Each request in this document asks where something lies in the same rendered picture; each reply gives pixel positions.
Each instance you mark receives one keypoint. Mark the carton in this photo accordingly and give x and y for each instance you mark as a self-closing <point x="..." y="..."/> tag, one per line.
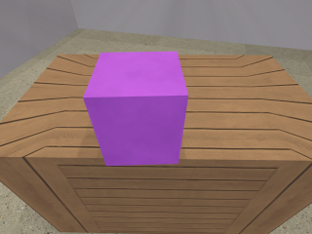
<point x="137" y="104"/>

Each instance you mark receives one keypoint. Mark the pedestal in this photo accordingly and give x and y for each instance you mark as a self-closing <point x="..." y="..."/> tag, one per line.
<point x="244" y="167"/>

